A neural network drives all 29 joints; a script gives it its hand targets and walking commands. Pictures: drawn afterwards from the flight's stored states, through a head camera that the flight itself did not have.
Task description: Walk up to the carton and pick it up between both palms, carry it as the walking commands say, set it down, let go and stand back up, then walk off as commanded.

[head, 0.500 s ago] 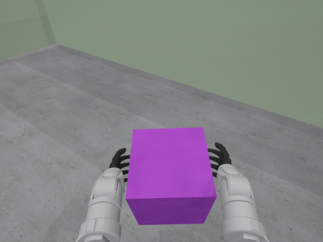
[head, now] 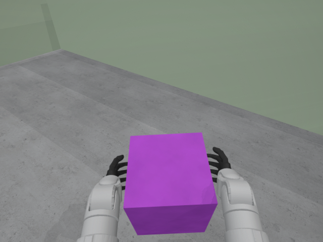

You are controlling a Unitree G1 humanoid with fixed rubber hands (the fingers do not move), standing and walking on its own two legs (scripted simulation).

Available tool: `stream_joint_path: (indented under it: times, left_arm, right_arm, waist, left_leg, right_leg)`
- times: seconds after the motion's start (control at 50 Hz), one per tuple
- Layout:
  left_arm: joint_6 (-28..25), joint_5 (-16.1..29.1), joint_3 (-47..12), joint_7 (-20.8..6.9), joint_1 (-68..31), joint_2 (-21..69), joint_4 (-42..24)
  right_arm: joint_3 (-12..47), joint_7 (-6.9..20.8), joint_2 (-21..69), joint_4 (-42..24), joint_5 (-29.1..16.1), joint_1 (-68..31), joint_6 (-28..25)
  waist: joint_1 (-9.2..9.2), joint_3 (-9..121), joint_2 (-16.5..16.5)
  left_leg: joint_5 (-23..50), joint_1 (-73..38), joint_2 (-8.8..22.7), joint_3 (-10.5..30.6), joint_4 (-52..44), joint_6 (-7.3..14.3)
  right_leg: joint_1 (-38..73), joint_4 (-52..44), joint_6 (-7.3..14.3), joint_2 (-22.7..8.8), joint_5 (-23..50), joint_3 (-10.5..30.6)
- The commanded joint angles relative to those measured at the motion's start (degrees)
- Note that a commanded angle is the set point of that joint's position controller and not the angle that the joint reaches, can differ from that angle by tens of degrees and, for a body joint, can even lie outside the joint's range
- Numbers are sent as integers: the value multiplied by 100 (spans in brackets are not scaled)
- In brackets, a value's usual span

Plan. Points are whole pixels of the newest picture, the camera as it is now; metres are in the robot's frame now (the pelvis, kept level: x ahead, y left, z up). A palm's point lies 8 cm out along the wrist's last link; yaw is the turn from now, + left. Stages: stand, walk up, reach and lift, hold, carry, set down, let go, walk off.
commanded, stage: reach and lift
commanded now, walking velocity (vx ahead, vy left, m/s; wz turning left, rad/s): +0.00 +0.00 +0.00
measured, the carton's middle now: (168, 185) +0.31 -0.01 -0.01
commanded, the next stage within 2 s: hold in 0.84 s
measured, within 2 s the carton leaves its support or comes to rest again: neither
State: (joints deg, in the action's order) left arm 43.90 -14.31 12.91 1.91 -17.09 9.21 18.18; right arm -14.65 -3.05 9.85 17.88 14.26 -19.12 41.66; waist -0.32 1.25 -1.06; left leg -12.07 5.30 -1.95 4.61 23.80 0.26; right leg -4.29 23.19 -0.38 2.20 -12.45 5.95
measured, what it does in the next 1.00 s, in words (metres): stands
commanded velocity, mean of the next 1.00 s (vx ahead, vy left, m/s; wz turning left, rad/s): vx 0.00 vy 0.00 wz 0.00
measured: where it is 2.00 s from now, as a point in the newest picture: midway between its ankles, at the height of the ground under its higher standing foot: outside the picture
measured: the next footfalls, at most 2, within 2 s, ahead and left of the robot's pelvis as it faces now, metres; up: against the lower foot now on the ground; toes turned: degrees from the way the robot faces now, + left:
left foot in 1.82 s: +0.00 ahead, +0.07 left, +0.00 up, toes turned +12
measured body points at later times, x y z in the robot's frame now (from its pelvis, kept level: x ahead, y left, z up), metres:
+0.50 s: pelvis -0.02 +0.01 +0.00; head -0.07 +0.01 +0.44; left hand +0.29 +0.15 +0.04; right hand +0.30 -0.14 +0.05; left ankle +0.02 +0.12 -0.74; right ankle +0.01 -0.12 -0.74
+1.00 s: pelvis -0.01 -0.01 +0.00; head -0.07 +0.00 +0.45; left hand +0.28 +0.14 +0.04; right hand +0.30 -0.15 +0.05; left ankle +0.02 +0.12 -0.74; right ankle +0.01 -0.12 -0.74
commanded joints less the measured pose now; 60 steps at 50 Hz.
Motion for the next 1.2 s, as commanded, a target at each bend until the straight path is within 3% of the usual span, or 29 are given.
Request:
stream_joint_path:
  times: [0.0,0.06,0.08,0.1,0.12,0.2,0.26,0.28,0.3,0.38,0.44,0.56,0.62,0.66,0.7,0.74,0.78,0.86,0.94,0.96,1.0,1.02,1.04,1.06,1.1,1.12,1.14,1.16,1.18]
  left_arm:
    - [-404,1516,-3158,-1379,-3987,5491,-767]
    - [-472,1676,-3502,-1460,-4027,5611,-891]
    - [-485,1600,-3468,-1464,-4065,5678,-950]
    - [-520,1720,-3746,-1436,-4263,5831,-1348]
    - [-525,1840,-3627,-1430,-4304,5707,-1255]
    - [-499,1738,-3369,-1447,-3875,5751,-516]
    - [-592,1790,-3499,-1411,-4557,5846,-815]
    - [-555,1713,-3375,-1419,-4597,5711,-859]
    - [-506,1724,-3306,-1417,-4537,5825,-497]
    - [-461,1616,-3286,-1383,-4476,5919,-594]
    - [-489,1494,-3247,-1407,-4177,5657,-563]
    - [-443,1462,-3131,-1417,-4061,5731,-370]
    - [-426,1435,-3119,-1411,-3926,5712,-332]
    - [-466,1410,-2910,-1446,-4021,5624,-251]
    - [-546,1582,-3191,-1491,-4240,5719,-651]
    - [-466,1731,-3324,-1528,-4186,5903,-476]
    - [-428,1822,-3770,-1541,-4159,5998,-1062]
    - [-355,1735,-3510,-1502,-3487,5673,-1052]
    - [-310,1654,-3573,-1477,-3531,5460,-1279]
    - [-313,1707,-3297,-1488,-3430,5351,-955]
    - [-362,1719,-3545,-1534,-3366,5383,-1280]
    - [-342,1683,-3376,-1555,-3499,5463,-1093]
    - [-303,1695,-3342,-1573,-3308,5541,-895]
    - [-364,1750,-3449,-1587,-3302,5488,-1099]
    - [-401,1706,-3377,-1583,-3426,5554,-1022]
    - [-395,1735,-3587,-1604,-3663,5593,-1138]
    - [-427,1894,-3721,-1571,-3625,5674,-1337]
    - [-460,2042,-3988,-1597,-4134,5860,-1603]
    - [-484,2054,-3838,-1574,-3762,5821,-1432]
  right_arm:
    - [3148,1512,5977,396,-1378,-2785,-43]
    - [3243,1520,5910,181,-1403,-2754,-158]
    - [3308,1497,5969,-77,-1402,-2885,-226]
    - [3384,1533,6010,-160,-1410,-2964,-197]
    - [3396,1569,6003,118,-1503,-2862,-152]
    - [3479,1573,6058,-9,-1523,-3405,-230]
    - [3140,1636,5979,463,-1365,-3347,-202]
    - [3280,1658,6104,471,-1438,-3239,-211]
    - [3248,1634,5911,306,-1429,-3497,-228]
    - [2999,1659,5717,471,-1292,-3211,-215]
    - [3330,1631,5892,79,-1336,-3566,-209]
    - [3416,1620,5898,244,-1513,-3387,-190]
    - [3451,1718,5933,2,-1552,-3691,-232]
    - [3273,1741,5963,222,-1430,-3690,-155]
    - [3276,1730,5993,145,-1470,-3450,-199]
    - [3285,1736,5999,355,-1472,-3388,-159]
    - [3314,1661,5967,30,-1425,-2774,-148]
    - [3727,1552,5902,-291,-1589,-2639,-111]
    - [3528,1521,5870,-334,-1507,-2291,-68]
    - [3649,1520,6076,-27,-1679,-2541,-3]
    - [3574,1549,6091,-163,-1593,-2329,-33]
    - [3641,1599,5919,-567,-1655,-2797,-119]
    - [3523,1535,5989,-213,-1494,-2388,-45]
    - [3712,1572,6100,-381,-1691,-2577,-101]
    - [3807,1593,6136,-535,-1759,-3151,-32]
    - [3679,1629,6111,-386,-1733,-2880,-106]
    - [3752,1617,6102,-658,-1706,-2939,-142]
    - [3821,1591,6247,-588,-1761,-2847,-177]
    - [3838,1617,6122,-600,-1748,-2905,-112]
  waist:
    - [100,1418,300]
    - [-96,1879,184]
    - [84,1893,497]
    - [-169,2233,99]
    - [-52,2128,300]
    - [70,1476,-246]
    - [-163,1678,-90]
    - [165,1863,154]
    - [-62,1762,92]
    - [-137,1377,428]
    - [41,1988,-119]
    - [282,1718,418]
    - [369,1698,186]
    - [302,1366,-447]
    - [162,1531,173]
    - [81,1711,-161]
    - [-256,1844,283]
    - [115,2009,116]
    - [-10,1615,248]
    - [357,1249,-61]
    - [151,1448,-45]
    - [279,1657,185]
    - [16,1327,-289]
    - [258,1490,-25]
    - [310,1500,-431]
    - [197,1835,200]
    - [36,1877,-267]
    - [35,2164,289]
    - [12,2007,-230]
  left_leg:
    - [1081,-125,-253,-28,-323,-39]
    - [1242,-674,-258,13,-193,-50]
    - [1279,-533,-328,-62,-213,-93]
    - [1634,-852,-222,66,-143,-104]
    - [1476,-670,-275,2,-142,-169]
    - [402,-244,-221,32,-208,49]
    - [528,-333,-147,63,-253,-33]
    - [477,-224,-188,-44,-264,-48]
    - [488,-303,-173,26,-219,-42]
    - [283,-392,-155,64,-303,-161]
    - [443,-158,-217,-9,-281,-1]
    - [516,-316,-251,-81,-260,-47]
    - [193,-356,-231,-39,-335,-54]
    - [174,-318,-193,-78,-342,39]
    - [299,-361,-199,-66,-323,9]
    - [562,-491,-258,-113,-305,-36]
    - [1180,-733,-243,-33,-143,-135]
    - [1417,-586,-363,-127,-221,-106]
    - [1173,-491,-334,-41,-300,-120]
    - [783,-132,-344,-104,-313,29]
    - [1007,-407,-291,-50,-262,1]
    - [933,-420,-368,-116,-269,-60]
    - [890,-405,-328,-20,-246,31]
    - [818,-454,-310,-26,-243,-1]
    - [683,-346,-273,-30,-310,105]
    - [676,-350,-311,-116,-323,-26]
    - [996,-552,-317,-40,-141,-9]
    - [751,-354,-338,-68,-198,-79]
    - [973,-455,-289,-39,-149,-41]
  right_leg:
    - [528,-215,-61,194,1332,5]
    - [256,-172,-44,284,1285,-54]
    - [329,-199,-9,221,1454,19]
    - [367,-155,-1,331,1501,-123]
    - [357,-74,-21,277,1389,-49]
    - [12,-144,-20,267,371,-73]
    - [-114,-42,-26,303,474,-94]
    - [237,-79,27,287,507,-94]
    - [1,-35,97,239,491,-16]
    - [-332,-63,108,272,286,-41]
    - [372,-122,-20,264,538,-111]
    - [92,-189,100,166,514,36]
    - [-48,-197,73,240,202,-96]
    - [-299,-291,19,254,14,-153]
    - [-111,-207,64,194,352,21]
    - [-160,-222,10,277,443,-142]
    - [59,-173,69,208,1060,12]
    - [408,-184,-88,227,1740,-43]
    - [369,-239,-25,190,1488,56]
    - [266,-309,-66,138,1153,48]
    - [207,-265,-46,135,1152,72]
    - [240,-295,-48,149,1128,9]
    - [165,-341,-76,172,1140,40]
    - [196,-241,-37,180,1011,-38]
    - [-11,-259,-109,223,619,-86]
    - [172,-273,6,208,712,34]
    - [69,-170,-18,227,992,-48]
    - [398,-152,32,229,824,-44]
    - [64,-163,-28,230,968,-38]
